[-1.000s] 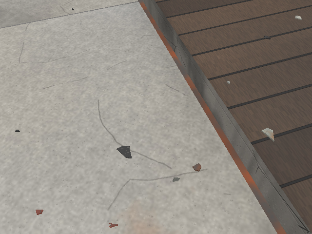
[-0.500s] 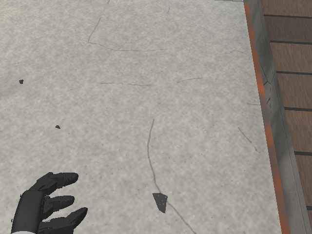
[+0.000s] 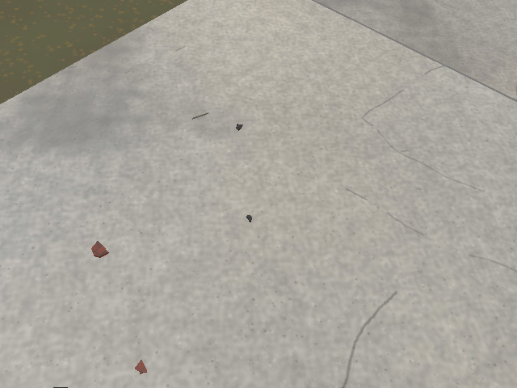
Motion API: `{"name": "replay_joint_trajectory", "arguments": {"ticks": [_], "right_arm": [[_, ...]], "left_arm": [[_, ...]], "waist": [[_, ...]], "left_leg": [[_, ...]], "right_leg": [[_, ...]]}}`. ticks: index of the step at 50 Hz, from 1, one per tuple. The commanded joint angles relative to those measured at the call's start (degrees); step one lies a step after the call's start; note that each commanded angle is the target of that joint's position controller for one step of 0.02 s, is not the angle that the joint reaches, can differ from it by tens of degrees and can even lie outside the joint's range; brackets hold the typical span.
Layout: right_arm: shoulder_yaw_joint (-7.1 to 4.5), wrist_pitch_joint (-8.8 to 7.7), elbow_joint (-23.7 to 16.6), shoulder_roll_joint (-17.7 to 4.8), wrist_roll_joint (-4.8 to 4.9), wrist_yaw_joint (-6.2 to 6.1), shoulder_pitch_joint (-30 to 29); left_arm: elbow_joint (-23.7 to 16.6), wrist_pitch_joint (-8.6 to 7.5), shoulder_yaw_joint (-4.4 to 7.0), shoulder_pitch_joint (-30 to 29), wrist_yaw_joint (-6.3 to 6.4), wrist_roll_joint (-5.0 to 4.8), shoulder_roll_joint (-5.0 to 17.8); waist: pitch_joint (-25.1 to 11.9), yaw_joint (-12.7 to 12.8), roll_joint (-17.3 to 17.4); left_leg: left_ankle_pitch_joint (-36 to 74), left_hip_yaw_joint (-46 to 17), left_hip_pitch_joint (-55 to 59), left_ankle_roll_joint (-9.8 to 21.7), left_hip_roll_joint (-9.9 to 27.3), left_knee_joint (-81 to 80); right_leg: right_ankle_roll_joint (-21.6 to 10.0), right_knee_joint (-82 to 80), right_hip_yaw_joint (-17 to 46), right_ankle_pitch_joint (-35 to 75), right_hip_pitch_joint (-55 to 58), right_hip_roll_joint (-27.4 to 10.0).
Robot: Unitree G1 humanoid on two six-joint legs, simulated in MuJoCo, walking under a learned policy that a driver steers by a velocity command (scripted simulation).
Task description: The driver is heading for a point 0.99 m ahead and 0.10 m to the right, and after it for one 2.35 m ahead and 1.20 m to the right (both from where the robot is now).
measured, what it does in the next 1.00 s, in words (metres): walks ahead: right foot, then left foot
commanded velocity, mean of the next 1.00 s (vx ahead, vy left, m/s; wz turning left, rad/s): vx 0.66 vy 0.00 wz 0.30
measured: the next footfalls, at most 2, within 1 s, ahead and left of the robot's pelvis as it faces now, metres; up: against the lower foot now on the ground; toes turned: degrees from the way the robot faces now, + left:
right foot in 0.42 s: +0.15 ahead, -0.11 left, +0.00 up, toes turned +20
left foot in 0.82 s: +0.41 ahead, +0.25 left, +0.00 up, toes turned +20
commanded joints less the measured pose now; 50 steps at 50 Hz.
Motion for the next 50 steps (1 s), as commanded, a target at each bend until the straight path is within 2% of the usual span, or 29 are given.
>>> {"name": "replay_joint_trajectory", "arguments": {"ticks": [1,2,3,4,5,6,8,11,17,18,20,21,22,23,24,25,28,33,36,38,39,40,41,42,43,44,45,47,50], "right_arm": [[-5.48,-0.82,-1.1,-16.2,-0.47,-1.53,11.3],[-5.23,-2.71,-3.5,-17.2,-2.80,-1.21,8.5],[-4.79,-4.22,-3.8,-15.6,-3.31,-1.05,5.1],[-4.42,-4.95,-3.9,-14.1,-2.24,-1.42,2.2],[-3.66,-4.81,-4.5,-11.4,-1.04,-1.79,0.1],[-3.21,-4.43,-5.0,-10.3,-0.62,-2.29,-1.6],[-2.63,-4.54,-4.2,-8.6,-0.17,-2.51,2.0],[-2.68,-5.38,-3.1,-9.7,0.01,-2.31,4.2],[-0.87,-6.69,-1.7,-7.1,-0.16,-1.20,7.2],[-1.38,-5.62,-1.1,-9.6,-5.23,0.98,7.7],[-0.47,-5.36,-2.0,-6.5,-4.11,1.81,4.3],[0.37,-5.78,-3.1,-3.5,-3.74,1.24,1.6],[1.88,-6.79,-5.9,1.9,-2.74,0.80,-1.6],[1.92,-7.36,-7.4,0.0,-3.07,0.53,-2.2],[1.19,-7.65,-5.9,-3.0,-3.89,0.61,-3.3],[0.89,-7.95,-4.4,-4.1,-4.27,1.36,-2.2],[0.82,-7.70,-2.4,-4.2,-4.82,3.46,-1.3],[3.03,-7.51,-4.8,-1.1,-4.55,4.50,-11.5],[3.95,-7.78,-6.5,0.1,-4.14,4.84,-16.7],[3.62,-7.84,-5.2,-0.7,-4.28,3.76,-12.5],[2.88,-7.94,-3.5,-2.2,-4.27,2.68,-6.2],[1.80,-8.18,0.4,-4.2,-4.16,1.54,6.0],[0.42,-8.61,3.7,-7.5,-4.95,0.34,17.4],[-0.89,-9.22,4.3,-13.3,-7.04,-0.52,22.0],[-0.44,-9.17,3.4,-12.2,-6.08,-0.40,21.0],[0.37,-9.10,4.8,-8.9,-5.64,-0.57,14.8],[1.10,-9.46,5.2,-5.6,-5.09,-0.49,11.8],[1.91,-10.23,6.6,-2.9,-4.29,-0.72,9.7],[2.43,-11.74,9.3,-0.5,-2.62,-0.41,10.5]], "left_arm": [[-3.9,0.32,0.79,1.1,-0.74,1.01,2.1],[-7.9,-0.43,0.86,-7.9,-0.19,2.06,3.2],[-8.2,-0.78,1.42,-9.9,0.22,1.00,5.0],[-7.2,-1.00,1.77,-7.9,0.60,0.62,5.7],[-5.5,-0.98,2.07,-5.7,1.04,1.19,6.1],[-5.1,-1.02,2.13,-4.5,1.06,1.77,5.8],[-4.2,-1.96,1.77,-2.9,-0.65,0.85,4.5],[-4.7,-3.48,1.35,-5.9,-2.45,-0.72,3.7],[-4.2,-5.89,0.01,-5.1,-4.00,-1.28,2.0],[-2.0,-3.20,-0.97,-1.1,-3.99,3.08,1.7],[-0.2,-2.53,-0.79,6.5,-3.03,2.77,2.6],[1.5,-3.25,-0.30,13.7,-2.52,3.36,5.3],[2.3,-3.89,0.60,19.9,-2.14,4.73,11.7],[2.4,-3.95,1.56,17.7,-2.67,4.60,14.5],[2.0,-4.03,0.80,15.1,-2.78,3.20,10.6],[2.1,-4.43,-0.01,14.0,-2.82,2.50,8.0],[4.2,-5.73,-1.27,15.6,-2.41,1.91,5.4],[7.9,-6.31,-1.78,21.0,-2.98,1.17,3.7],[10.8,-6.33,-1.81,25.0,-2.75,1.23,4.9],[11.6,-6.09,-1.68,24.1,-2.37,0.90,7.3],[12.1,-6.02,-1.55,24.1,-2.04,0.81,8.9],[12.0,-5.85,-1.39,22.0,-1.80,0.67,10.3],[10.6,-6.09,-1.62,19.3,-1.81,0.66,9.7],[7.4,-6.17,-3.77,23.3,-2.48,-0.21,-0.4],[6.6,-5.90,-2.96,21.6,-2.40,-0.64,2.8],[5.4,-5.23,-2.03,15.7,-2.37,-0.30,5.1],[5.4,-5.01,-2.59,14.9,-2.96,0.16,3.5],[6.7,-3.35,-2.81,16.5,-4.08,1.52,1.2],[5.2,-0.86,-3.06,12.2,-5.21,1.82,-0.9]], "waist": [[-5.6,-1.5,20.6],[-9.1,-4.5,17.7],[-7.6,-3.0,11.8],[-6.9,-0.7,9.6],[-7.7,0.3,7.4],[-8.6,1.2,7.7],[-12.4,0.5,7.3],[-9.5,-0.9,10.2],[-6.0,-2.4,11.8],[-6.3,-2.5,13.5],[-4.1,3.3,7.6],[-3.9,7.0,-0.8],[-4.5,9.0,-15.8],[0.3,6.2,-13.0],[2.4,4.8,-4.8],[1.0,3.5,-3.1],[-0.8,2.7,-7.7],[2.3,4.9,-6.9],[3.8,5.9,-7.7],[1.1,2.4,-7.9],[-3.1,-1.1,-8.5],[-9.0,-7.9,-7.5],[-14.9,-13.9,-5.2],[-25.8,-10.5,10.8],[-28.6,-10.4,10.9],[-15.6,-7.6,6.7],[-9.1,-5.5,4.3],[-3.4,-1.5,6.3],[1.3,0.5,5.2]], "left_leg": [[22.4,-27.3,20.3,12.5,13.2,-17.1],[15.6,-37.7,14.6,19.6,15.3,-21.8],[10.9,-32.7,13.4,17.0,13.3,-23.5],[8.6,-29.2,12.5,13.6,10.8,-23.0],[9.0,-26.5,12.5,11.3,9.4,-21.4],[12.0,-24.3,10.3,10.4,7.7,-19.9],[-8.3,-25.2,10.5,10.2,5.2,-22.6],[-15.2,-28.1,11.6,10.8,5.0,-24.9],[-15.6,-28.9,4.8,11.4,4.8,-22.0],[-18.4,-27.2,3.3,10.4,1.1,-23.4],[-19.1,-25.9,-5.3,8.4,-1.8,-17.0],[-17.8,-21.8,-13.7,6.4,-5.7,-4.5],[-15.3,-12.3,-24.4,3.7,-12.9,14.9],[-9.8,-13.3,-35.8,3.9,-11.8,22.3],[-3.4,-15.2,-37.3,3.5,-8.9,25.8],[0.3,-14.9,-34.9,2.7,-8.2,25.0],[5.7,-11.2,-28.1,0.3,-7.2,22.7],[12.5,-0.8,-24.1,0.0,-4.0,8.7],[11.8,3.2,-16.2,2.2,-3.8,-0.2],[7.6,4.4,-6.1,3.9,-7.0,-3.8],[4.6,4.8,2.9,4.7,-9.4,-3.3],[5.0,3.7,17.5,5.4,-10.3,-5.5],[2.8,-2.6,34.9,5.8,-3.9,-6.4],[-26.8,-28.8,50.6,7.9,15.6,-11.9],[-37.8,-47.7,44.0,8.1,21.4,-23.9],[-31.7,-39.4,34.9,6.6,18.1,-24.7],[-20.3,-30.1,26.9,6.4,16.3,-25.5],[-9.4,-17.6,17.1,4.5,11.9,-28.9],[1.1,-6.0,14.1,2.8,9.7,-32.7]], "right_leg": [[3.1,23.3,0.1,-27.9,-20.0,1.7],[2.7,32.8,14.5,-28.5,-25.6,6.7],[0.9,35.2,17.8,-22.6,-26.1,5.9],[-0.1,33.9,18.9,-16.6,-25.9,5.3],[0.2,33.2,19.1,-13.2,-24.6,4.6],[0.9,33.0,18.8,-10.7,-21.4,5.1],[1.1,29.0,18.5,-5.5,-17.4,6.4],[1.4,17.1,18.7,-5.9,-16.1,7.8],[0.5,5.6,15.6,-8.4,-2.9,6.8],[0.4,5.4,12.0,-10.8,0.3,7.7],[-1.0,-2.5,11.5,-7.9,12.4,7.3],[-2.1,-6.4,20.0,-16.0,20.8,1.7],[-5.4,-16.6,42.2,-35.7,25.9,-12.0],[-10.7,-21.9,59.9,-42.8,23.3,-18.7],[-11.3,-20.2,55.2,-40.6,22.8,-17.2],[-9.7,-18.3,47.1,-34.7,22.1,-13.4],[-8.4,-20.7,34.0,-24.4,19.0,-6.9],[-9.6,-24.9,23.1,-5.9,17.7,-4.3],[-10.0,-26.9,20.8,11.0,18.2,-6.6],[-9.7,-20.3,18.5,36.0,19.3,-6.9],[-9.5,-12.4,17.8,52.5,18.9,-7.6],[-8.6,0.6,16.7,56.1,14.4,-6.6],[-7.7,16.9,16.1,42.3,1.5,-3.8],[-7.0,40.2,15.5,-4.6,-15.7,4.1],[-8.8,48.5,20.5,-16.2,-19.3,6.4],[-9.1,49.9,20.2,-9.8,-23.6,3.5],[-8.7,47.0,19.5,-5.6,-22.9,0.8],[-7.0,44.6,18.8,-4.3,-19.7,-1.4],[-5.6,44.0,17.5,-1.7,-23.5,-3.0]]}}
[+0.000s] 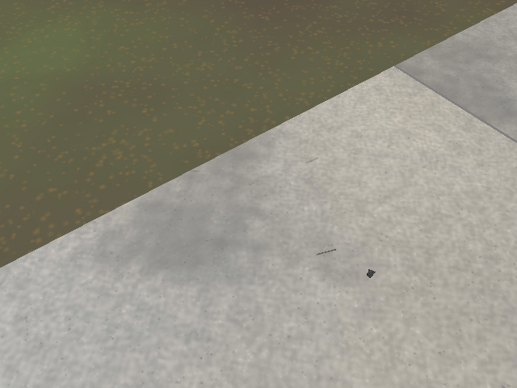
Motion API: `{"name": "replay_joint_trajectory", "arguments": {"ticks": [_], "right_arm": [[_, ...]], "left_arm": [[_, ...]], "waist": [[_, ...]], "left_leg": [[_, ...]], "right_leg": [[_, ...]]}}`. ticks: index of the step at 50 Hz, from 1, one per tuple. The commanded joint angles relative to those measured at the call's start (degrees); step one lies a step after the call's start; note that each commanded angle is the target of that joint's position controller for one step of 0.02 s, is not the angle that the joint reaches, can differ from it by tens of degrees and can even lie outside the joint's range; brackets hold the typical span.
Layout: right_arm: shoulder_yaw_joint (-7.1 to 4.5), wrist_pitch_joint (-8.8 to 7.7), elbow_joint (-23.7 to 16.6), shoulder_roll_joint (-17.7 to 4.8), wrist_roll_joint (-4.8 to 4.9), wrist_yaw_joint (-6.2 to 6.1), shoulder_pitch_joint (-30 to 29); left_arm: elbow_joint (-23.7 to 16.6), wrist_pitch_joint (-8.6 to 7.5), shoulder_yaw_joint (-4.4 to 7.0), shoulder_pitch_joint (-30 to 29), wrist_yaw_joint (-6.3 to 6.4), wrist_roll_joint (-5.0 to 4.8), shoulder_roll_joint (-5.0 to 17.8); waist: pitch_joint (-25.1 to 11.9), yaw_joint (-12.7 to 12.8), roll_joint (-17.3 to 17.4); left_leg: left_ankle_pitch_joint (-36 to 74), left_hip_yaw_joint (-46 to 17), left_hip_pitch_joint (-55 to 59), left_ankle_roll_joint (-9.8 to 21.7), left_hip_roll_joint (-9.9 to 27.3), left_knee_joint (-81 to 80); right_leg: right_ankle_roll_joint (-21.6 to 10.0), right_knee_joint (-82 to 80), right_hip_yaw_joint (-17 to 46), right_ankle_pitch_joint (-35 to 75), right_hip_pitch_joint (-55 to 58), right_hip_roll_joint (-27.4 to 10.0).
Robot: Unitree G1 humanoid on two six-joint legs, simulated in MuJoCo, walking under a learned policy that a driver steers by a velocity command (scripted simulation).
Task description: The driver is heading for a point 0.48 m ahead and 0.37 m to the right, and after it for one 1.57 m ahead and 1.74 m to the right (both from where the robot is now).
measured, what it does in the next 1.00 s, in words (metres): walks ahead, turning right: right foot, then left foot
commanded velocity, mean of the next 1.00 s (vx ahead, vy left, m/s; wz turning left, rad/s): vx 0.33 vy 0.00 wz -0.92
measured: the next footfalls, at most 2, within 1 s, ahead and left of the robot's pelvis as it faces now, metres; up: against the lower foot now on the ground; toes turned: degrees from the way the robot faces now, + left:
right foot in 0.26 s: +0.44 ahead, -0.08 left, +0.00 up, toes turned -16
left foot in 0.68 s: +0.69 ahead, -0.03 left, +0.00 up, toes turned -50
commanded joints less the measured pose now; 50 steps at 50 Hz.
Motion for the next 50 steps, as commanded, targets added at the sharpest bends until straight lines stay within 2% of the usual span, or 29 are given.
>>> {"name": "replay_joint_trajectory", "arguments": {"ticks": [1,5,7,8,10,11,12,13,14,15,16,17,18,20,22,24,26,28,32,33,34,35,36,37,38,39,42,46,50], "right_arm": [[-0.93,-2.17,-0.3,-3.5,1.21,0.06,2.1],[-0.70,-3.14,1.6,-3.0,0.57,0.01,2.6],[-0.79,-3.08,2.1,-4.3,1.12,-0.79,2.2],[-1.02,-3.19,2.4,-5.9,1.44,-1.27,3.3],[-1.97,-2.55,1.7,-10.2,2.12,-2.47,3.3],[-2.51,-1.65,1.0,-11.9,2.27,-2.67,1.5],[-4.25,-0.98,-2.4,-18.0,4.28,-3.12,-3.9],[-2.62,-0.79,-2.0,-10.3,4.32,-1.97,-4.1],[-0.01,-1.98,-5.7,-1.8,0.52,-1.02,2.9],[-0.01,-3.21,-7.7,-5.9,1.99,-0.57,6.4],[-0.82,-3.78,-8.9,-10.0,3.04,-0.76,1.1],[-1.24,-3.50,-9.9,-9.7,3.04,-1.22,-2.1],[-1.38,-2.56,-9.3,-9.6,2.40,-1.62,-2.0],[-2.05,-0.54,-9.6,-9.9,1.65,-2.02,-2.0],[-1.48,0.09,-10.9,-6.9,0.78,-2.51,-4.7],[-0.73,0.49,-12.4,-4.3,0.77,-2.72,-8.2],[-0.69,0.84,-12.9,-4.3,1.45,-2.56,-10.8],[-0.90,0.96,-13.6,-4.8,1.91,-2.15,-14.2],[-2.47,0.09,-13.3,-7.6,2.18,-1.44,-15.1],[-2.89,-0.39,-12.4,-7.9,2.16,-1.32,-12.9],[-3.08,-0.56,-11.8,-8.4,1.62,-1.46,-10.7],[-2.95,0.24,-13.5,-9.5,0.81,-1.98,-11.0],[-3.51,1.01,-12.4,-11.0,-0.59,-1.95,-8.8],[-3.42,1.40,-14.3,-7.8,0.30,-2.31,-12.0],[-2.62,2.11,-14.7,-4.9,0.51,-2.72,-12.7],[-2.38,2.96,-15.2,-4.9,0.72,-3.06,-13.5],[-2.94,3.96,-13.8,-6.8,0.29,-3.78,-13.4],[-3.93,4.36,-11.9,-7.9,0.36,-3.73,-11.3],[-5.07,4.56,-10.9,-9.9,1.20,-2.90,-13.6]], "left_arm": [[-5.1,1.42,-0.17,-3.2,-1.34,0.49,0.2],[-9.2,1.26,-1.05,-12.8,-2.48,-0.27,0.6],[-10.9,0.61,-1.89,-16.7,-3.11,0.59,-0.2],[-10.8,0.32,-2.00,-16.6,-3.26,0.90,0.0],[-8.0,0.16,-1.32,-7.5,-2.83,1.03,2.2],[-5.5,0.18,-0.22,2.3,-2.17,1.20,4.7],[-6.0,0.26,3.76,10.0,-1.25,-3.72,12.2],[-4.6,0.61,4.07,11.3,0.51,-4.80,14.1],[-7.4,0.03,4.02,5.5,1.29,-1.35,18.8],[-11.4,-0.44,4.55,3.8,0.91,1.36,18.7],[-14.3,-0.72,4.52,-0.9,0.55,-0.03,16.3],[-15.0,-1.21,3.83,-5.4,0.53,-1.80,13.1],[-15.8,-1.57,3.11,-8.4,0.68,-2.57,11.1],[-17.0,-1.47,3.25,-10.4,1.30,-1.68,10.6],[-16.2,-0.81,3.29,-9.7,2.45,-2.12,9.8],[-15.8,0.83,3.84,-8.8,3.94,-2.43,10.7],[-16.2,2.81,4.15,-9.1,5.15,-3.17,10.9],[-16.7,3.98,4.13,-9.0,5.77,-3.44,10.4],[-18.4,4.26,3.59,-10.2,5.64,-2.45,7.7],[-19.1,4.12,3.37,-11.7,5.46,-2.49,7.1],[-19.3,4.07,2.45,-9.7,4.99,-2.18,4.2],[-18.8,4.09,1.43,-4.4,4.89,-1.12,0.8],[-20.5,3.69,2.48,1.3,3.71,-2.34,6.3],[-18.1,3.85,3.97,-0.4,3.44,-2.52,11.9],[-17.5,4.56,4.75,-4.3,3.53,-2.81,13.8],[-17.2,5.45,4.64,-5.2,3.95,-2.71,12.8],[-19.1,5.58,3.06,-6.7,3.96,-2.68,8.1],[-20.0,5.12,2.50,-9.1,3.80,-2.54,6.7],[-19.5,5.35,2.51,-8.7,3.03,-2.38,6.3]], "waist": [[6.5,0.0,7.3],[9.2,0.5,5.1],[11.1,1.0,2.3],[9.3,1.1,1.9],[2.0,5.0,4.9],[-3.6,9.6,6.0],[-8.8,15.1,10.0],[-7.1,13.4,-0.8],[-11.1,3.1,-17.2],[-28.4,4.1,-9.2],[-23.2,4.0,1.8],[-12.0,0.3,8.4],[-7.3,-2.3,11.2],[-3.0,-4.4,9.4],[-2.7,-4.0,7.6],[-5.8,-3.1,4.7],[-9.5,-1.9,1.2],[-10.0,-0.5,-1.8],[-7.4,-0.5,-7.0],[-7.3,-2.0,-6.9],[-10.1,-1.7,-1.5],[-12.0,1.5,8.2],[-16.4,5.1,21.6],[-12.2,2.7,15.6],[-8.7,0.6,9.7],[-7.5,0.7,6.3],[-3.9,0.1,7.7],[-7.3,-1.7,9.7],[-7.7,-0.9,11.2]], "left_leg": [[3.6,-9.5,2.4,1.7,15.1,-19.3],[23.0,4.0,1.6,0.0,10.5,-21.1],[41.4,8.3,1.8,-1.0,10.0,-19.0],[53.7,9.0,4.3,-1.4,10.1,-15.2],[71.8,8.2,7.9,-2.6,11.5,-1.1],[74.6,6.9,6.2,-2.6,12.8,11.8],[71.9,2.8,0.5,-4.7,11.9,24.6],[15.0,2.7,-7.1,-6.8,2.8,45.4],[-21.8,-5.0,-25.3,-8.2,-4.4,67.5],[-20.0,-17.7,-30.4,-7.4,-4.7,74.1],[-15.4,-18.9,-30.8,-5.3,-2.5,68.3],[-12.7,-17.8,-32.5,-4.9,-0.7,62.5],[-11.0,-17.8,-30.2,-5.6,1.2,59.2],[-9.5,-17.6,-24.4,-7.5,3.0,52.0],[-6.9,-15.8,-21.2,-9.0,2.7,41.2],[-0.6,-14.2,-20.1,-9.9,-0.3,31.2],[7.2,-14.2,-17.1,-10.0,-2.9,22.6],[11.6,-15.0,-15.3,-9.6,-4.3,15.8],[12.7,-19.0,-11.9,-8.1,-3.6,3.3],[17.7,-18.7,-7.6,-6.7,-2.0,-2.5],[24.2,-22.6,2.5,-3.0,5.4,-5.0],[40.3,-33.9,13.2,2.7,17.2,-1.0],[33.7,-51.2,14.5,12.6,28.4,-4.4],[23.4,-47.4,11.2,13.1,24.5,-4.8],[15.1,-37.3,7.2,10.2,19.3,-4.4],[11.0,-32.1,3.6,8.0,16.2,-5.0],[15.1,-21.1,-2.8,8.4,12.6,-7.9],[16.6,-16.7,2.9,10.8,16.2,-8.7],[13.4,-10.4,-0.1,9.5,17.6,-9.1]], "right_leg": [[1.0,1.1,1.6,5.2,-13.9,-4.2],[0.0,-11.7,-4.4,15.8,-12.9,-1.9],[-0.9,-24.1,-9.9,19.1,-6.8,0.8],[-1.5,-28.3,-12.9,21.3,-2.3,4.0],[-2.6,-31.9,-14.8,20.1,10.2,9.6],[-4.0,-31.9,-13.0,18.1,21.1,11.5],[-5.3,-32.1,-5.2,20.7,34.6,8.6],[-6.9,-41.2,1.1,28.9,40.6,4.4],[-13.2,-33.6,19.0,61.0,52.3,-4.2],[-23.7,-43.1,38.7,42.5,60.1,-13.5],[-22.2,-50.1,40.0,26.4,52.1,-11.7],[-19.6,-53.5,36.8,17.1,40.8,-8.5],[-18.0,-54.8,34.2,18.8,31.6,-7.2],[-16.1,-55.4,26.8,29.9,18.9,-3.0],[-13.6,-52.7,20.0,38.9,12.2,1.9],[-10.7,-49.2,17.3,42.8,12.1,5.6],[-6.6,-46.5,17.3,37.8,12.8,7.8],[-4.0,-45.1,19.6,29.2,13.3,8.2],[-2.2,-40.1,28.2,16.6,16.8,6.9],[-1.1,-36.4,28.3,11.8,16.3,7.9],[1.1,-26.4,24.3,-5.3,12.0,10.9],[3.5,-13.0,16.0,-27.8,1.1,17.1],[6.2,-4.0,12.3,-28.1,-5.7,13.9],[9.0,1.2,10.0,-22.4,-7.3,9.3],[10.1,3.4,8.7,-16.8,-8.1,7.8],[10.6,5.3,7.4,-13.6,-7.0,6.7],[10.4,2.1,1.6,-9.0,-5.8,4.1],[10.6,-6.0,0.8,-8.3,-5.6,0.2],[8.8,-16.8,-1.8,-6.7,3.0,-0.8]]}}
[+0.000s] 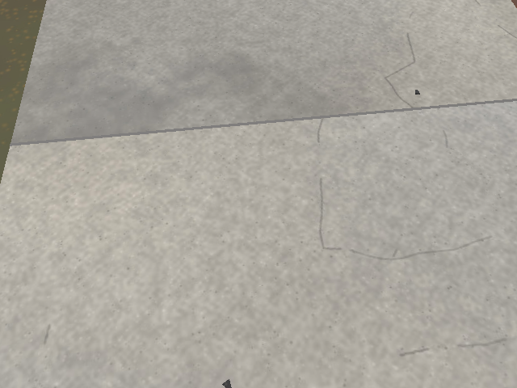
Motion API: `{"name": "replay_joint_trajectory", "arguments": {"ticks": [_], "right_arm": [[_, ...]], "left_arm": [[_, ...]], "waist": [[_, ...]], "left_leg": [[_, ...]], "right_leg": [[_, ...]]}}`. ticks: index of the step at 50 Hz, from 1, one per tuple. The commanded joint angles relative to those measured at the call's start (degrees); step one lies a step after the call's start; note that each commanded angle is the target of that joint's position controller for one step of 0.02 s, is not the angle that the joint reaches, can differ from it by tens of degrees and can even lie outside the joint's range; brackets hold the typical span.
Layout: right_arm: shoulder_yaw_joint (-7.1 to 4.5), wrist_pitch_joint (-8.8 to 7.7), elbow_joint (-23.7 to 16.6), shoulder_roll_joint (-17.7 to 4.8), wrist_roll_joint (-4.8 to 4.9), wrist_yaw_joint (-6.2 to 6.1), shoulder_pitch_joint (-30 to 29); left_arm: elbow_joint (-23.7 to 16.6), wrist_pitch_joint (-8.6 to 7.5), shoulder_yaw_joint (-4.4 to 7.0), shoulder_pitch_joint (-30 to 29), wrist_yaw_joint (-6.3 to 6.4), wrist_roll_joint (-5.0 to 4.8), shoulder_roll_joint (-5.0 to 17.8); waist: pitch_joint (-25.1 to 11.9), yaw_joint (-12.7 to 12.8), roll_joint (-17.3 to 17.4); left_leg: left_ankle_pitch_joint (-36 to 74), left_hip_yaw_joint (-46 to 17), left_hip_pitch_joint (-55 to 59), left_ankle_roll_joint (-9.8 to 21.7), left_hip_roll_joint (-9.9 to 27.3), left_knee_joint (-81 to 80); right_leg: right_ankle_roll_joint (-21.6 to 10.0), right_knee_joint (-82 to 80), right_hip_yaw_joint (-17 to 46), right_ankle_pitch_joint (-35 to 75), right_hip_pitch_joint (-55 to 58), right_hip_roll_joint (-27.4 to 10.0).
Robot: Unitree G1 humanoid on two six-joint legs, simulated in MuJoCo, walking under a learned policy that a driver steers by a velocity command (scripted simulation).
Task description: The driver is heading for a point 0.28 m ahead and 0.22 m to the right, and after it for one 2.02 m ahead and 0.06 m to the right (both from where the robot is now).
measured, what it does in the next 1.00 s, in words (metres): walks ahead: right foot, then left foot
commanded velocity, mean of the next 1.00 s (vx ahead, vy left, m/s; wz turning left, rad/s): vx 0.30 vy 0.00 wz -0.30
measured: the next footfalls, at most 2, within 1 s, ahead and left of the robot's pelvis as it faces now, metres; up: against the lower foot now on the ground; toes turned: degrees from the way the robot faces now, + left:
right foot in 0.12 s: +0.04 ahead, -0.14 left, +0.00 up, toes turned -11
left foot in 0.60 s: +0.17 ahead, +0.07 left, +0.00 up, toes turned -22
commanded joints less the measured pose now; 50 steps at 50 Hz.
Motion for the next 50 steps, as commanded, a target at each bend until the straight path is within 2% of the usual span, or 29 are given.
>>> {"name": "replay_joint_trajectory", "arguments": {"ticks": [1,5,6,7,8,9,12,14,16,18,20,27,28,29,30,31,32,33,35,36,37,39,41,43,46,47,48,49,50], "right_arm": [[-3.57,-0.77,-3.7,-10.8,0.65,0.45,-3.5],[-3.87,-0.77,-1.8,-9.7,2.20,1.39,-2.6],[-3.48,-0.44,-0.6,-7.2,2.35,1.64,-0.2],[-2.84,-0.05,-2.2,-4.5,0.44,1.97,1.0],[-2.69,-0.75,-6.4,-4.9,-0.44,1.36,-7.1],[-3.19,-1.10,-7.0,-7.0,0.50,0.87,-10.2],[-4.01,-1.05,-3.2,-8.4,0.17,0.03,-4.0],[-3.62,-1.00,-2.3,-7.2,0.53,0.79,-2.5],[-2.74,-0.85,-2.3,-5.6,1.10,1.23,-3.1],[-1.94,-1.32,-2.5,-5.0,1.80,2.55,-3.9],[-1.95,-2.31,-3.3,-6.0,2.62,3.80,-5.9],[-1.40,-6.60,-2.2,-5.4,3.47,5.01,-2.6],[-0.78,-4.16,0.2,-4.6,-2.18,5.18,3.0],[-1.29,-3.77,1.8,-5.7,-2.38,4.71,9.3],[-2.04,-4.28,3.6,-9.7,-2.51,4.07,19.2],[-3.75,-4.55,4.6,-18.0,-2.72,3.97,24.8],[-3.70,-4.29,4.5,-16.2,-2.04,3.93,22.4],[-2.71,-4.46,3.9,-12.9,-1.09,3.92,18.5],[-1.00,-5.21,4.3,-8.5,-0.92,3.79,15.7],[-0.04,-6.39,3.6,-5.7,2.64,3.40,14.8],[0.67,-6.61,4.5,-4.3,3.13,3.26,15.4],[0.13,-5.60,5.6,-6.4,2.68,2.26,16.6],[-0.82,-4.13,6.3,-9.3,2.50,1.18,17.4],[-1.88,-3.15,6.8,-12.2,2.94,0.92,19.1],[-2.48,-3.09,4.8,-12.4,4.15,0.68,15.1],[-2.46,-3.25,3.4,-11.6,4.02,0.78,13.3],[-1.36,-3.37,0.7,-7.2,2.65,0.97,12.2],[0.80,-3.02,0.9,0.4,1.10,1.32,24.4],[-0.10,-2.35,2.4,-5.7,2.17,1.53,30.2]], "left_arm": [[-3.8,-0.52,1.63,1.0,-0.53,0.03,4.8],[-1.3,0.45,3.12,6.2,-1.14,-0.07,5.4],[0.2,0.43,4.27,10.4,-0.67,0.21,7.6],[-0.6,-0.12,6.09,12.9,0.45,0.32,15.6],[-3.2,-1.95,5.95,9.5,0.16,2.73,17.6],[-3.4,-3.32,5.55,6.8,-0.12,3.38,15.2],[-4.2,-3.54,3.23,-1.3,1.13,0.71,8.8],[-3.9,-3.31,2.01,-0.7,1.75,1.36,6.4],[-3.0,-3.33,1.76,1.0,1.93,1.49,6.4],[-1.7,-3.66,1.87,5.1,1.54,0.54,7.0],[-1.0,-4.36,1.80,6.1,0.90,0.78,8.2],[-0.1,-6.59,1.06,5.9,-0.62,0.04,7.8],[0.6,-6.03,1.62,5.8,-1.87,4.22,9.4],[-0.2,-6.12,1.16,3.2,-2.04,4.40,6.7],[-2.2,-6.70,-0.01,-1.0,-1.99,4.00,2.5],[-6.0,-7.77,-0.99,-4.5,-2.04,3.06,-0.8],[-6.1,-7.95,-0.81,-5.2,-2.01,3.94,1.3],[-5.0,-7.97,-0.35,-5.7,-2.30,4.09,2.9],[-1.3,-8.03,0.18,0.0,-3.70,4.88,4.4],[-2.3,-9.56,0.04,-0.2,-2.34,-1.15,2.8],[-2.8,-10.30,-0.47,-3.0,-1.93,-0.49,2.6],[-4.5,-11.27,-1.51,-7.8,-2.20,1.57,-0.4],[-5.6,-11.93,-2.68,-12.0,-3.31,1.80,-3.6],[-5.8,-11.66,-1.46,-12.4,-3.68,1.10,-0.8],[-3.6,-10.67,0.94,-4.2,-2.33,0.93,4.4],[-2.1,-10.35,1.70,1.8,-1.54,1.60,5.9],[-1.3,-9.83,2.35,10.1,-0.42,3.01,8.8],[-1.9,-8.73,1.51,10.1,-0.07,4.67,10.0],[-3.1,-7.58,1.11,7.2,-0.26,4.46,8.1]], "waist": [[-12.9,0.5,10.6],[-12.8,3.1,8.5],[-10.9,4.1,2.8],[-7.8,2.2,-16.7],[-10.8,4.3,-16.6],[-9.6,4.3,-10.6],[-10.1,-0.5,-7.4],[-12.9,-0.6,-7.0],[-13.0,0.3,-6.1],[-13.7,2.7,-7.6],[-10.1,3.9,-10.8],[-3.0,2.1,-7.8],[-5.5,-0.2,-7.5],[-4.6,-3.8,-3.7],[-5.4,-9.3,7.6],[-5.2,-10.3,19.2],[-2.9,-8.5,12.1],[-1.0,-6.1,6.7],[-2.9,-1.7,6.3],[-1.1,-1.2,11.0],[-0.8,-1.6,9.5],[-0.8,-2.3,6.7],[-1.5,-3.2,7.2],[-3.3,-2.6,9.8],[-8.0,3.3,9.8],[-11.8,6.4,8.8],[-20.5,9.2,3.5],[-32.0,2.5,-14.5],[-36.0,1.4,-15.2]], "left_leg": [[2.6,-7.5,8.7,10.5,15.4,-8.1],[-4.5,-1.8,5.9,5.2,15.4,-0.8],[-10.2,1.5,-1.0,1.2,12.0,8.2],[-29.1,6.4,-20.1,-5.4,3.8,29.3],[-32.0,-7.1,-27.3,-5.9,-1.9,39.2],[-26.6,-10.8,-27.7,-3.9,-1.2,42.1],[-13.3,-11.0,-23.3,-3.6,0.0,41.0],[-10.1,-9.9,-18.3,-4.8,-1.2,42.4],[-9.0,-9.3,-17.1,-5.4,-1.6,37.6],[-7.1,-8.4,-16.4,-5.0,-1.1,28.8],[-8.5,-8.5,-16.0,-4.0,-0.8,22.3],[-10.4,-5.7,-2.2,0.6,-0.8,6.5],[-12.1,-1.9,6.5,0.8,-3.5,4.0],[-11.8,-3.7,15.9,1.2,-2.5,4.0],[-24.5,-17.3,25.3,3.1,7.2,-3.2],[-41.6,-44.3,31.8,8.5,20.3,-14.1],[-45.9,-52.8,29.2,12.7,23.5,-15.7],[-42.2,-45.6,27.4,11.7,21.0,-13.7],[-28.6,-31.8,22.4,8.6,13.8,-14.1],[-15.9,-29.4,23.0,10.9,12.5,-13.7],[-3.0,-26.9,21.6,11.1,11.7,-13.1],[18.1,-20.8,18.4,10.5,9.2,-10.9],[23.7,-16.3,11.6,8.8,5.7,-9.9],[25.8,-17.8,9.4,7.8,6.2,-8.5],[30.9,-20.0,9.4,3.2,5.5,0.6],[29.8,-19.3,6.8,0.8,2.9,8.7],[11.5,-19.0,-2.7,-1.5,-1.1,24.0],[-38.5,-16.9,-13.1,-3.5,-6.6,42.9],[-36.9,-18.5,-13.4,-4.6,-3.6,52.9]], "right_leg": [[-1.6,-7.7,-2.7,1.0,6.9,-0.4],[-6.3,-25.0,-6.2,5.5,18.9,3.1],[-9.2,-31.9,-1.3,9.1,25.6,2.9],[-16.7,-36.4,23.0,28.5,33.4,-12.4],[-25.6,-40.2,35.2,25.4,27.8,-16.2],[-23.5,-42.5,30.9,17.5,26.5,-13.7],[-16.3,-39.2,20.1,20.6,23.4,-8.2],[-16.0,-37.3,16.7,28.2,22.5,-6.2],[-15.9,-36.1,15.6,31.1,23.8,-5.3],[-16.0,-40.2,18.2,1.0,25.8,-4.6],[-17.1,-44.0,23.7,-11.6,24.5,-7.0],[-17.4,-43.4,25.1,-14.7,15.7,-6.5],[-15.5,-42.0,21.0,-18.2,12.1,-1.7],[-14.0,-35.9,19.0,-17.6,4.4,1.1],[-11.6,-18.7,12.5,-12.0,-5.6,6.3],[-9.8,-2.4,6.0,-11.3,-21.5,13.0],[-10.2,5.1,10.3,-6.5,-27.9,9.8],[-9.7,7.8,10.7,-0.4,-28.7,7.2],[-7.8,4.6,6.8,3.6,-19.4,4.6],[-6.6,3.0,5.5,5.4,-20.2,2.0],[-5.3,0.9,3.8,6.5,-18.7,1.9],[-3.1,-8.3,0.0,9.2,-13.8,3.8],[-2.1,-20.0,-2.9,14.7,-2.6,7.5],[-2.1,-24.8,-2.3,19.8,6.0,10.0],[-5.0,-32.3,1.2,25.0,19.4,9.3],[-6.4,-34.5,1.9,30.4,28.5,6.8],[-9.9,-30.3,10.0,42.4,44.7,-3.9],[-18.0,-25.6,26.4,66.4,56.5,-22.5],[-22.3,-29.2,31.3,60.1,53.2,-24.3]]}}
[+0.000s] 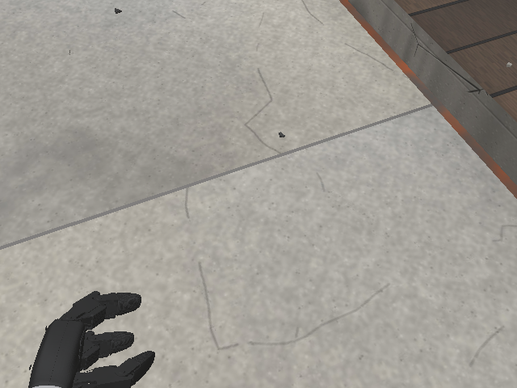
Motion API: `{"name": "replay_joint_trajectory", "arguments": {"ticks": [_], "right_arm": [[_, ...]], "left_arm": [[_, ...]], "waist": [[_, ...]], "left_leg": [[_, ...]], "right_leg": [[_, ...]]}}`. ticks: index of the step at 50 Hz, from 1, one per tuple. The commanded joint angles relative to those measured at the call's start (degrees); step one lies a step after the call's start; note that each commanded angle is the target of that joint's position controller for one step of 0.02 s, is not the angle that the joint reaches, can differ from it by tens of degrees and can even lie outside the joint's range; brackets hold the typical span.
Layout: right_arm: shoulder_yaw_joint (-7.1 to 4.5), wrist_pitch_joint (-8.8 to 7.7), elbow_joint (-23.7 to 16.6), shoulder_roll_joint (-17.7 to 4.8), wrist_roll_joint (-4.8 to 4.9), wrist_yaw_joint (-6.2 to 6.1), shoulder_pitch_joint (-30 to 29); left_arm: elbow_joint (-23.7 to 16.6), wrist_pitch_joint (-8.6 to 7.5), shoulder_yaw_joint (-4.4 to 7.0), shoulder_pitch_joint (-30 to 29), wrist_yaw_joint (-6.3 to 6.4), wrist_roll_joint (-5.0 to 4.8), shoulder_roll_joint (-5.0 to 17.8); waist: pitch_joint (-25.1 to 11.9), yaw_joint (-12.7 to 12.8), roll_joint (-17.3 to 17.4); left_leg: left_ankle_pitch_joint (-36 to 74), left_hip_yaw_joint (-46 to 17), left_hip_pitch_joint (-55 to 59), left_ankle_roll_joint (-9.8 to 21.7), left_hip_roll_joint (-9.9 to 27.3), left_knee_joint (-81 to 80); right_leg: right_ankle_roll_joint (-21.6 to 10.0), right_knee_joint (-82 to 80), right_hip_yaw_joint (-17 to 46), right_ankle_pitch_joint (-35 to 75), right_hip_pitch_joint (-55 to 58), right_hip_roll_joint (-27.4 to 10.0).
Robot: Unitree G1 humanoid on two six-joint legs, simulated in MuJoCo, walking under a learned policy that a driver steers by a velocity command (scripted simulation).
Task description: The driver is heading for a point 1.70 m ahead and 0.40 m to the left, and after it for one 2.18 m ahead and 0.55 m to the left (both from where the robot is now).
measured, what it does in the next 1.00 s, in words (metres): walks ahead, turning left: left foot, then right foot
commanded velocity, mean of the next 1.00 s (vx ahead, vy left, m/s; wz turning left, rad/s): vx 0.05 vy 0.00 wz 0.50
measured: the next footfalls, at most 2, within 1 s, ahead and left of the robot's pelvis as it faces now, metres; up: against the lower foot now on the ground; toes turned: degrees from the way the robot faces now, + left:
left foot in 0.36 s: +0.12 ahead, +0.13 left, +0.00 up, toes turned +19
right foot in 0.78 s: +0.27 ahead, -0.04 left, +0.00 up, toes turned +36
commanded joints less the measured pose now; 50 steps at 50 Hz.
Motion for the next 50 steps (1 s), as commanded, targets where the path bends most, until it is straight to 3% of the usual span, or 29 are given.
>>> {"name": "replay_joint_trajectory", "arguments": {"ticks": [1,2,3,4,6,9,12,15,17,18,19,20,21,22,23,24,26,29,31,35,37,38,39,40,41,43,45,47,50], "right_arm": [[-1.30,0.03,-7.0,-8.0,1.18,0.07,3.8],[-1.82,1.21,-7.2,-8.7,1.12,-0.64,-1.0],[-2.35,2.56,-7.4,-8.9,0.94,-1.09,-2.5],[-2.34,3.91,-8.0,-7.8,1.00,-1.23,-2.3],[-1.80,4.69,-10.2,-4.9,0.39,-1.21,-4.9],[-1.36,4.44,-12.6,-4.1,-0.42,-0.18,-9.2],[-1.76,4.90,-13.4,-5.7,-0.06,1.57,-11.5],[-2.68,5.88,-15.3,-7.9,0.13,2.65,-14.7],[-3.56,5.93,-15.6,-8.5,-0.13,2.59,-14.3],[-4.56,5.76,-15.0,-10.4,-0.61,1.95,-11.6],[-6.84,5.17,-15.6,-18.8,-0.57,0.78,-8.4],[-6.35,3.29,-17.9,-21.1,-2.38,1.16,-10.3],[-5.84,1.73,-18.3,-18.5,-2.40,1.98,-10.2],[-5.35,0.79,-17.6,-17.2,-1.73,1.85,-11.1],[-4.93,0.84,-17.8,-15.4,-0.53,1.39,-13.6],[-4.37,1.42,-18.5,-14.1,0.05,0.69,-16.7],[-3.85,2.18,-19.8,-13.2,-0.78,-0.32,-18.9],[-4.28,2.70,-19.7,-13.9,-0.38,-0.91,-17.8],[-4.12,3.09,-20.0,-13.6,-0.46,-1.07,-19.1],[-1.79,3.17,-18.8,-9.2,-1.96,-0.04,-18.7],[0.37,2.66,-17.5,-4.5,-2.39,0.65,-20.2],[0.95,2.26,-16.5,-3.4,-2.54,0.98,-20.1],[0.88,1.64,-15.1,-3.5,-3.30,1.15,-17.1],[0.06,1.33,-14.7,-5.9,-4.23,0.91,-13.5],[-0.30,1.10,-15.3,-6.3,-4.56,0.63,-13.0],[-1.42,1.13,-16.0,-8.8,-3.14,-0.48,-19.2],[-1.45,1.43,-16.8,-6.6,-2.41,-0.72,-20.8],[-1.33,0.94,-16.9,-4.4,-1.95,-0.27,-20.9],[-1.67,-0.12,-15.5,-3.2,-1.12,0.39,-18.4]], "left_arm": [[-1.0,2.44,3.50,13.3,1.17,-0.31,9.3],[-0.6,2.90,2.63,10.1,1.47,-1.44,5.9],[-0.2,3.25,2.18,7.4,1.66,-1.41,4.3],[0.4,3.30,2.36,4.9,1.68,-0.86,4.8],[1.7,2.66,3.18,2.5,1.83,-0.04,6.2],[3.4,2.02,4.32,1.9,2.28,-0.34,8.6],[4.0,2.44,4.98,0.2,2.03,-1.26,10.3],[4.8,2.95,5.76,1.2,1.11,-2.45,11.8],[5.8,3.56,5.86,2.5,0.77,-3.48,11.3],[7.1,3.96,5.60,5.6,0.40,-3.39,9.5],[6.4,4.42,5.10,7.4,0.18,-1.56,7.5],[2.3,4.39,4.49,2.7,0.84,-0.12,7.0],[2.3,4.28,5.07,-0.1,1.19,-0.76,9.7],[2.1,3.94,5.02,-0.5,1.49,-1.70,9.5],[3.2,3.72,5.17,0.9,1.93,-1.30,9.8],[3.5,3.63,5.37,1.5,2.16,-0.81,10.5],[4.6,3.47,5.07,2.7,1.66,-0.99,9.5],[5.5,3.48,4.09,2.4,1.36,-1.60,7.3],[6.6,3.80,3.79,4.1,1.06,-1.79,7.2],[7.5,4.44,3.21,5.7,0.36,-1.95,7.3],[7.8,4.11,2.28,7.0,-0.38,-1.74,5.1],[8.1,3.83,1.79,7.6,-0.77,-1.49,3.9],[7.3,3.75,1.84,6.0,-0.83,-0.71,5.5],[5.1,3.69,2.88,3.4,-0.53,-0.53,11.5],[5.4,3.83,3.34,1.3,-0.42,-1.02,13.4],[4.9,4.00,3.91,3.5,-0.25,-2.04,13.0],[5.0,3.99,4.70,7.2,0.26,-2.82,14.3],[4.8,4.21,5.00,9.1,0.91,-2.97,13.3],[3.8,5.54,5.83,8.1,1.65,-3.94,12.8]], "waist": [[-26.6,7.2,-13.2],[-18.1,7.2,-8.0],[-13.4,6.1,-6.4],[-9.8,4.4,-7.6],[-6.0,3.6,-8.5],[-7.7,4.1,-6.3],[-8.3,4.0,-6.0],[-7.1,4.7,-5.4],[-7.1,3.8,-3.0],[-7.1,3.2,1.5],[-5.5,3.7,19.7],[-9.0,4.1,22.9],[-11.3,1.7,13.8],[-10.2,3.2,10.9],[-9.8,4.9,6.6],[-9.6,6.3,6.5],[-11.6,7.4,6.6],[-12.5,6.8,5.2],[-13.1,7.0,6.3],[-13.1,4.9,9.3],[-11.9,6.1,8.8],[-10.4,7.0,8.6],[-8.3,5.4,6.4],[-5.8,1.5,-1.2],[-4.4,-0.8,-8.5],[-3.0,3.5,-9.4],[-4.4,5.2,-10.8],[-6.8,6.1,-11.8],[-10.5,5.6,-10.0]], "left_leg": [[-0.9,2.2,-28.9,-2.9,3.1,31.6],[3.9,4.9,-31.0,-3.6,5.4,29.8],[6.5,5.1,-29.0,-4.5,6.9,29.1],[7.6,5.7,-25.0,-5.0,7.6,27.2],[9.7,7.8,-21.7,-5.0,8.3,20.9],[15.9,7.8,-19.0,-3.2,10.3,10.7],[21.7,9.9,-13.8,-1.0,9.7,2.6],[20.1,12.4,-11.6,1.2,8.4,-4.0],[22.7,14.4,-6.7,3.6,5.7,-11.8],[27.4,12.2,-1.6,5.8,4.8,-16.4],[52.0,-7.3,6.7,12.0,16.5,-23.8],[48.6,-26.1,8.6,22.7,22.7,-27.4],[44.8,-22.7,10.0,22.6,22.2,-29.1],[41.8,-19.5,9.2,19.9,19.8,-28.8],[39.6,-16.5,8.5,17.1,17.5,-27.8],[40.6,-14.4,6.2,15.6,16.2,-27.2],[46.4,-12.0,3.6,15.0,13.5,-26.0],[46.1,-13.1,3.8,14.7,11.7,-24.7],[43.0,-12.9,3.0,14.2,11.8,-23.8],[44.8,-11.3,-2.2,13.9,12.7,-21.5],[38.8,-9.5,-5.2,12.2,11.9,-21.3],[32.4,-7.5,-6.9,10.1,10.0,-21.5],[24.8,-5.3,-7.7,7.3,6.8,-20.7],[15.6,-0.9,-7.5,4.3,1.6,-15.1],[15.0,3.4,-4.8,1.4,-0.5,-14.8],[17.1,5.8,-4.9,0.8,-0.6,-12.4],[15.2,6.0,-8.2,1.1,-1.9,-10.7],[9.3,5.2,-11.1,1.1,-2.8,-9.6],[10.8,4.1,-10.0,0.8,-2.5,-15.5]], "right_leg": [[-14.3,-6.2,26.0,28.0,44.6,-26.9],[-11.7,-8.5,18.2,19.3,36.3,-22.3],[-9.7,-10.1,12.8,16.3,28.4,-19.4],[-8.5,-12.2,7.7,15.0,20.3,-17.4],[-8.3,-15.8,1.9,12.9,13.0,-17.0],[-9.3,-16.1,-1.3,14.6,14.8,-19.4],[-7.8,-15.3,-5.8,11.3,15.0,-20.0],[-5.5,-12.2,-7.7,6.8,17.5,-21.2],[-1.8,-5.5,-10.4,1.5,17.6,-19.7],[1.1,2.3,-12.8,-3.5,14.7,-16.9],[6.8,23.0,-17.9,-22.2,0.7,-8.9],[9.0,36.8,-5.9,-33.2,-12.3,-0.7],[8.0,41.5,0.4,-30.1,-14.5,-1.3],[6.4,40.4,2.4,-24.7,-14.9,-1.7],[6.0,37.7,3.5,-20.3,-14.6,-2.8],[6.1,34.6,4.0,-17.3,-12.5,-3.1],[7.1,31.6,3.5,-13.7,-7.4,-1.0],[8.7,21.5,4.2,-11.8,-4.6,1.5],[9.1,17.3,4.0,-10.3,-2.2,1.3],[8.6,13.8,1.1,-10.2,7.0,-1.7],[7.1,5.1,0.4,-6.6,14.1,-3.2],[6.2,-2.9,-0.6,0.0,18.6,-2.5],[4.8,-5.6,2.5,6.7,19.8,-3.4],[1.9,-6.2,10.6,16.4,16.5,-8.7],[-3.8,-8.8,16.3,10.2,10.4,-11.6],[-4.9,-10.5,20.7,3.9,9.4,-11.1],[-6.5,-9.3,24.4,7.0,13.6,-11.2],[-8.0,-7.7,27.1,13.7,19.1,-11.5],[-7.3,-4.9,28.6,19.9,23.0,-10.6]]}}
